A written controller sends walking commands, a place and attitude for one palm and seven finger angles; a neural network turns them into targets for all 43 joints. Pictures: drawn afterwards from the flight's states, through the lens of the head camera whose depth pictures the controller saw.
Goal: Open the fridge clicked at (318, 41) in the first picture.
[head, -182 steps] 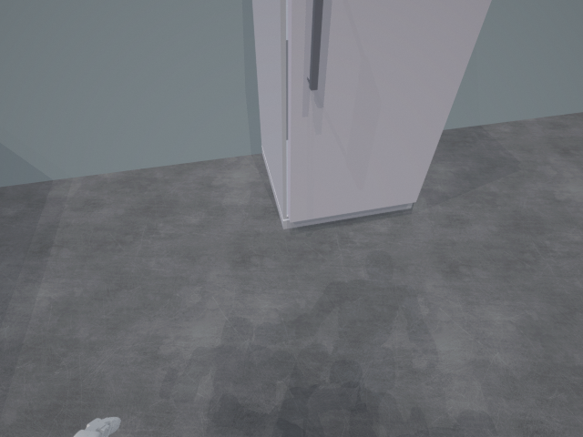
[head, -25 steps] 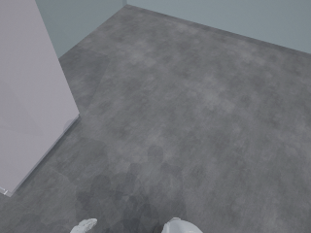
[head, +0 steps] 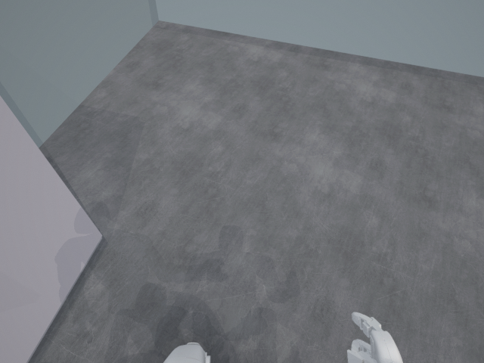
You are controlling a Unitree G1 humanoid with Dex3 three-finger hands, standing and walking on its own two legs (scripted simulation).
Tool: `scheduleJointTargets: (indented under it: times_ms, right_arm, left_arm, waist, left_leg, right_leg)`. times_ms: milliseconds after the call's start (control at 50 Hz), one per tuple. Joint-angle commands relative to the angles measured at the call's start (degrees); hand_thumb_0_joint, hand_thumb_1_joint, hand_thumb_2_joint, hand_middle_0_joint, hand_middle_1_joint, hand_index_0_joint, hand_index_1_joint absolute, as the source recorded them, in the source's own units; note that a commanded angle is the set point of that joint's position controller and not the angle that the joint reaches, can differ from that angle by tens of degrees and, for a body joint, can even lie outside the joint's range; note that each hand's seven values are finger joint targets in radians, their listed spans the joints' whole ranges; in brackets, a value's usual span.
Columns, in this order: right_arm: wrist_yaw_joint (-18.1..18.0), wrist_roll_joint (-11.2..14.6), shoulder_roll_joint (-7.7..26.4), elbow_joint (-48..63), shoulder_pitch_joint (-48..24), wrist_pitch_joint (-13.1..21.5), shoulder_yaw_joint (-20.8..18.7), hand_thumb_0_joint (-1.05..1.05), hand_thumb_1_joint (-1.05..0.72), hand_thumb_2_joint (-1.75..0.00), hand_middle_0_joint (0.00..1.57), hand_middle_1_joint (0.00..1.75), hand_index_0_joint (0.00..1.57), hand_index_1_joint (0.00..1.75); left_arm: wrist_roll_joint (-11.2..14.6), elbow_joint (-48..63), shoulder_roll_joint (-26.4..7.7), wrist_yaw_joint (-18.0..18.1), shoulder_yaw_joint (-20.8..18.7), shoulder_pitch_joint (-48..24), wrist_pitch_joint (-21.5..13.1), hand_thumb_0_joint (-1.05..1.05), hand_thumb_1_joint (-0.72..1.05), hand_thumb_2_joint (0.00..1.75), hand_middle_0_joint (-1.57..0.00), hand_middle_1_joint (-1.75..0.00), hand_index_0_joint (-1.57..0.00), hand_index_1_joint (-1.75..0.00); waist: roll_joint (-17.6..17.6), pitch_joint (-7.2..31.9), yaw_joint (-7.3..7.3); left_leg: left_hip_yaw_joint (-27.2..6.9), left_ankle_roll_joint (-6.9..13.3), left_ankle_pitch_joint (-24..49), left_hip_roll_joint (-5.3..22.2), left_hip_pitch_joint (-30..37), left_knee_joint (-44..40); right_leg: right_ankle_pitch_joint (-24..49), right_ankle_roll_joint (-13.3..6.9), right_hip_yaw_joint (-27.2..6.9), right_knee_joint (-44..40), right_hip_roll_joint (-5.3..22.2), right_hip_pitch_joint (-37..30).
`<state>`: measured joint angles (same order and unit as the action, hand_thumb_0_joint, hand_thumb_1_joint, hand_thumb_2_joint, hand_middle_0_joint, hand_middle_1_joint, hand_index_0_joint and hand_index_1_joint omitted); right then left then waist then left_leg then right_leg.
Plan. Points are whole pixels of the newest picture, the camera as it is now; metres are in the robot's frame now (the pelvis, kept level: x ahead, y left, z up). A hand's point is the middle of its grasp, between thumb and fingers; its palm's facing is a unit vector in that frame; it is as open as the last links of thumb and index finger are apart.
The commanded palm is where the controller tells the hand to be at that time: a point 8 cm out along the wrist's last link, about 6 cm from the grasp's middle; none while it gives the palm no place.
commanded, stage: walk to a spot facing it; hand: left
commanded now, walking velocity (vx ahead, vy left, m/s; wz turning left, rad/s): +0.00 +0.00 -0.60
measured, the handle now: out of the picture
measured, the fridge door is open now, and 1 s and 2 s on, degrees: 0 0 0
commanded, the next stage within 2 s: none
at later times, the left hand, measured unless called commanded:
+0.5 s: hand (197, 274) +0.29 +0.13 -0.14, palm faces -0.34 -0.89 -0.30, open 7.3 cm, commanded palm none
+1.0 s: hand (184, 276) +0.29 +0.17 -0.16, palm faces -0.52 -0.83 -0.18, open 7.4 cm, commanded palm none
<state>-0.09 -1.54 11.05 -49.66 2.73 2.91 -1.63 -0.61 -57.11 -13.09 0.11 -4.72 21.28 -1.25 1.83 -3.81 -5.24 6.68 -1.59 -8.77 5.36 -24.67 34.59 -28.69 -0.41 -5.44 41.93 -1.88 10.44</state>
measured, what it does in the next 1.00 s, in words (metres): walks ahead, turning right: right foot, then left foot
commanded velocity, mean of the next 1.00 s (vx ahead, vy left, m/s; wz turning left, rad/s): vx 0.00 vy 0.00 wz -0.60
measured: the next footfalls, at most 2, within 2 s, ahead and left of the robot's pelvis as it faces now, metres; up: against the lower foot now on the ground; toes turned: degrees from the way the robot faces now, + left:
right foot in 0.44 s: +0.13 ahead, -0.12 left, +0.00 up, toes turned -26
left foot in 0.92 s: +0.20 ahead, +0.10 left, +0.00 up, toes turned -30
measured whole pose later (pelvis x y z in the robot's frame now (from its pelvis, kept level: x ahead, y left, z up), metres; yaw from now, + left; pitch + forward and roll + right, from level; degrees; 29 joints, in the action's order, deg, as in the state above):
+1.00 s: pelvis +0.11 +0.04 +0.01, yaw -37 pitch +0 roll -2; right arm -1.5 -1.0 10.4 -49.9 8.9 -1.3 -1.6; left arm -1.5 -52.5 -13.8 -0.6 -5.6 11.7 4.6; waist 3.3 -3.2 -1.8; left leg 6.5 1.7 -17.9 2.9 -15.4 33.0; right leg -23.4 2.1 -4.3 51.7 -4.2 28.0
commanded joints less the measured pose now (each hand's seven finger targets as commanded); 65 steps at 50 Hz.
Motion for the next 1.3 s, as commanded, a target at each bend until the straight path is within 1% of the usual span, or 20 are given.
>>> scheduleJointTargets:
  times_ms: [0, 60, 120, 320, 360, 380, 400, 420, 440, 460, 560, 760, 860, 880, 900, 920, 960, 1020, 1160, 1280]
  right_arm:
    - [-1.25, 0.15, 12.75, -1.59, 17.94, 0.22, -2.77, 0.0, -0.9, -0.9, 0.2, 0.3, 0.2, 0.3]
    - [-1.42, -0.01, 8.09, -0.44, 10.25, 0.29, -1.59, 0.0, -0.9, -0.9, 0.2, 0.3, 0.2, 0.3]
    - [-1.54, 0.19, 7.74, -0.93, 8.77, 0.01, -1.91, 0.0, -0.9, -0.9, 0.2, 0.3, 0.2, 0.3]
    - [-0.86, -0.34, 10.51, -1.53, 11.4, -1.63, -4.56, 0.0, -0.9, -0.9, 0.2, 0.3, 0.2, 0.3]
    - [-0.71, -0.38, 11.03, -1.33, 11.54, -2.08, -4.84, 0.0, -0.9, -0.9, 0.2, 0.3, 0.2, 0.3]
    - [-0.53, -0.17, 11.18, -0.99, 11.59, -2.29, -4.78, 0.0, -0.9, -0.9, 0.2, 0.3, 0.2, 0.3]
    - [0.09, 0.36, 9.16, -0.06, 13.55, -2.63, -4.11, 0.0, -0.9, -0.9, 0.2, 0.3, 0.2, 0.3]
    - [0.15, 0.42, 5.21, 2.84, 12.25, -2.76, -2.84, 0.0, -0.9, -0.9, 0.2, 0.3, 0.2, 0.3]
    - [-0.88, 0.89, 7.06, 3.42, 10.81, -3.7, -2.94, 0.0, -0.9, -0.9, 0.2, 0.3, 0.2, 0.3]
    - [-1.11, 0.98, 6.44, 2.6, 10.18, -4.06, -2.82, 0.0, -0.9, -0.9, 0.2, 0.3, 0.2, 0.3]
    - [-1.01, 0.07, 6.75, 0.14, 12.31, -5.17, -2.93, 0.0, -0.9, -0.9, 0.2, 0.3, 0.2, 0.3]
    - [-1.39, 0.86, 5.69, 2.56, 6.24, -4.45, -2.74, 0.0, -0.9, -0.9, 0.2, 0.3, 0.2, 0.3]
    - [-2.15, 1.37, 6.06, 0.69, 13.92, -3.32, -2.85, 0.0, -0.9, -0.9, 0.2, 0.3, 0.2, 0.3]
    - [-2.48, 1.04, 9.22, 0.52, 15.24, -2.73, -3.3, 0.0, -0.9, -0.9, 0.2, 0.3, 0.2, 0.3]
    - [-2.21, 0.27, 14.73, 2.01, 12.9, -2.78, -4.28, 0.0, -0.9, -0.9, 0.2, 0.3, 0.2, 0.3]
    - [-2.05, 0.16, 15.14, 3.27, 10.29, -3.17, -4.08, 0.0, -0.9, -0.9, 0.2, 0.3, 0.2, 0.3]
    - [-2.48, 0.15, 9.52, 4.43, 3.05, -2.64, -2.64, 0.0, -0.9, -0.9, 0.2, 0.3, 0.2, 0.3]
    - [-2.51, 0.17, 9.11, 3.92, 5.78, -2.03, -2.54, 0.0, -0.9, -0.9, 0.2, 0.3, 0.2, 0.3]
    - [-2.37, 0.33, 9.37, 0.05, 14.95, -1.95, -3.47, 0.0, -0.9, -0.9, 0.2, 0.3, 0.2, 0.3]
    - [-1.63, -0.01, 10.58, -1.65, 15.03, -2.46, -4.31, 0.0, -0.9, -0.9, 0.2, 0.3, 0.2, 0.3]
  left_arm:
    - [0.29, 4.83, -5.63, 0.31, -1.33, -0.18, -0.72, 0.0, 0.9, 0.9, -0.2, -0.3, -0.2, -0.3]
    - [-0.67, 6.33, -3.54, -1.52, -1.27, -5.06, 0.99, 0.0, 0.9, 0.9, -0.2, -0.3, -0.2, -0.3]
    - [-0.42, 6.27, -1.18, -1.96, -1.25, -2.86, 3.07, 0.0, 0.9, 0.9, -0.2, -0.3, -0.2, -0.3]
    - [-0.97, 10.91, -0.69, -1.88, -1.11, -12.65, 3.47, 0.0, 0.9, 0.9, -0.2, -0.3, -0.2, -0.3]
    - [-1.05, 10.93, -1.61, -1.65, -1.31, -11.11, 2.84, 0.0, 0.9, 0.9, -0.2, -0.3, -0.2, -0.3]
    - [-1.09, 9.91, -3.5, -1.42, -1.64, -6.69, 2.15, 0.0, 0.9, 0.9, -0.2, -0.3, -0.2, -0.3]
    - [-1.57, 8.68, -9.41, -0.83, -2.52, -2.34, 1.04, 0.0, 0.9, 0.9, -0.2, -0.3, -0.2, -0.3]
    - [-0.92, 7.87, -16.04, -0.09, -3.85, 1.36, 0.65, 0.0, 0.9, 0.9, -0.2, -0.3, -0.2, -0.3]
    - [0.03, 7.79, -16.47, 0.8, -3.77, 1.63, 1.01, 0.0, 0.9, 0.9, -0.2, -0.3, -0.2, -0.3]
    - [0.01, 8.43, -14.08, 1.22, -3.52, -2.4, 1.4, 0.0, 0.9, 0.9, -0.2, -0.3, -0.2, -0.3]
    - [-0.21, 11.31, -8.9, 1.21, -1.57, -13.52, 1.61, 0.0, 0.9, 0.9, -0.2, -0.3, -0.2, -0.3]
    - [-0.74, 9.43, -10.27, 0.54, -2.3, -9.46, 2.26, 0.0, 0.9, 0.9, -0.2, -0.3, -0.2, -0.3]
    - [-0.33, 10.78, -9.27, 0.43, -2.3, -14.0, 3.27, 0.0, 0.9, 0.9, -0.2, -0.3, -0.2, -0.3]
    - [0.18, 11.64, -6.48, 0.18, -1.76, -13.38, 3.51, 0.0, 0.9, 0.9, -0.2, -0.3, -0.2, -0.3]
    - [0.46, 12.54, -3.67, -0.56, -1.22, -12.32, 3.67, 0.0, 0.9, 0.9, -0.2, -0.3, -0.2, -0.3]
    - [-0.62, 12.2, -5.86, -0.66, -1.94, -12.72, 3.94, 0.0, 0.9, 0.9, -0.2, -0.3, -0.2, -0.3]
    - [-1.5, 9.05, -7.62, -1.23, -3.29, -8.79, 4.74, 0.0, 0.9, 0.9, -0.2, -0.3, -0.2, -0.3]
    - [-1.18, 8.28, -5.32, -1.96, -2.71, -8.17, 4.63, 0.0, 0.9, 0.9, -0.2, -0.3, -0.2, -0.3]
    - [-0.69, 9.18, -3.22, -1.91, -1.73, -12.23, 4.92, 0.0, 0.9, 0.9, -0.2, -0.3, -0.2, -0.3]
    - [-0.6, 9.95, -2.23, -1.88, -1.04, -15.11, 4.85, 0.0, 0.9, 0.9, -0.2, -0.3, -0.2, -0.3]
  waist:
    - [-14.13, 15.93, 8.78]
    - [-11.8, 3.03, 6.08]
    - [-14.81, 3.13, 3.95]
    - [-12.97, 3.06, 6.75]
    - [-11.09, 4.37, 5.52]
    - [-7.56, 7.17, 2.81]
    - [7.07, 10.87, 0.77]
    - [18.96, 13.41, -0.23]
    - [13.84, 14.09, -0.27]
    - [11.6, 11.41, 1.16]
    - [5.93, 7.62, 6.16]
    - [7.77, 7.56, 3.54]
    - [5.91, 9.36, 7.68]
    - [-2.99, 10.12, 8.15]
    - [-20.35, 7.17, 7.21]
    - [-16.85, 3.76, 7.01]
    - [-13.27, 1.62, 3.23]
    - [-10.19, 2.98, 4.17]
    - [-11.46, 3.94, 7.54]
    - [-13.22, 3.49, 8.25]
  left_leg:
    - [-17.07, 10.36, 35.86, 25.82, 32.74, -10.04]
    - [-5.99, 6.52, 26.38, 18.86, 16.54, -13.93]
    - [2.34, 5.43, 19.89, 15.84, 12.32, -15.34]
    - [7.49, 6.31, 15.59, 18.63, 17.91, -11.57]
    - [8.7, 4.6, 17.12, 18.6, 17.79, -5.77]
    - [10.84, 2.18, 18.01, 17.07, 15.59, 3.52]
    - [12.44, -1.11, 4.78, 12.26, 3.67, 18.32]
    - [7.79, -4.15, -27.55, 2.25, -10.66, 34.23]
    - [-2.15, -3.5, -29.21, 3.43, -9.81, 38.75]
    - [-4.19, -3.08, -25.04, 4.48, -10.78, 38.67]
    - [-4.12, -4.34, -12.5, 3.34, -4.8, 31.54]
    - [-4.6, -3.59, -15.9, -1.46, -0.42, 13.48]
    - [-3.86, -1.71, -6.37, -2.97, 16.4, -8.48]
    - [-11.69, 0.76, -7.94, 4.57, 22.9, -15.94]
    - [-25.5, 4.93, -7.84, 19.42, 22.91, -22.36]
    - [-25.92, 8.31, -8.83, 23.69, 13.9, -23.09]
    - [-15.74, 5.97, -6.13, 16.24, 8.92, -22.36]
    - [-6.41, 5.56, 5.89, 11.46, 15.26, -18.21]
    - [-3.49, 7.97, 17.42, 14.75, 24.37, -15.57]
    - [0.55, 8.65, 15.37, 17.53, 20.83, -14.63]
  right_leg:
    - [-3.96, 2.31, 1.68, 36.6, 3.51, 24.58]
    - [2.27, 3.27, 5.48, 33.77, 6.96, 23.32]
    - [6.67, 3.59, 8.52, 27.45, 6.76, 19.76]
    - [9.85, 3.05, 12.16, 2.68, 6.34, 15.7]
    - [11.77, 1.91, 13.06, -3.72, 4.97, 10.48]
    - [17.53, 0.91, 13.01, -10.22, 4.23, 2.6]
    - [31.66, -2.56, 1.74, -15.89, 12.21, -10.48]
    - [59.53, -9.68, -19.02, -17.28, 25.49, -15.61]
    - [61.47, -13.07, -17.52, -17.96, 27.44, -11.71]
    - [51.85, -11.79, -13.1, -18.83, 23.64, -9.83]
    - [37.59, -7.71, -4.16, -21.0, 14.71, 1.98]
    - [33.37, -9.94, -14.44, -21.02, 13.58, 1.22]
    - [28.2, -4.72, -15.05, -15.52, 9.18, 9.91]
    - [18.75, -1.65, -10.59, -9.18, 3.61, 17.24]
    - [-0.68, 1.87, -0.68, 5.3, -3.29, 26.95]
    - [-2.85, 2.8, 0.84, 16.79, -0.28, 24.8]
    - [4.64, 4.04, 0.42, 25.57, 1.24, 22.48]
    - [8.82, 5.11, 3.4, 29.65, 1.88, 24.33]
    - [6.14, 6.25, 6.51, 21.12, 4.67, 24.8]
    - [2.74, 4.88, 9.87, 9.45, 5.44, 17.55]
